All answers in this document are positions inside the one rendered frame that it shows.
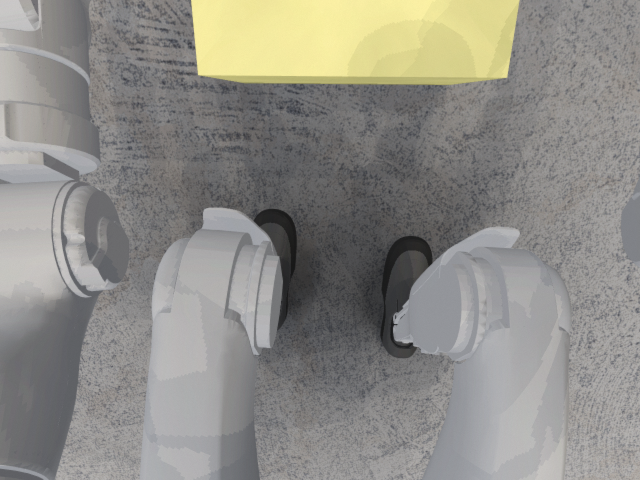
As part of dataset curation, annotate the robot right foot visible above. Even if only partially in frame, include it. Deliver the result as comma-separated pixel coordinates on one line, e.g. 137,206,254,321
380,236,432,358

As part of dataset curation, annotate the carton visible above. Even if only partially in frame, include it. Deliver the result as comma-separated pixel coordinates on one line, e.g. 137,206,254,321
191,0,520,85

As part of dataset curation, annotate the robot left forearm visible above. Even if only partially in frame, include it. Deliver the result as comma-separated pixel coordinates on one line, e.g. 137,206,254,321
0,0,101,184

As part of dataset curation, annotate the robot left thigh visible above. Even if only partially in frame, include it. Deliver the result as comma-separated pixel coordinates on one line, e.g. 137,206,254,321
139,229,283,480

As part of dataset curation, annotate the left robot upper arm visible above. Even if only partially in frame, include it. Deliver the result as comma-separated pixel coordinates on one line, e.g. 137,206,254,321
0,180,129,480

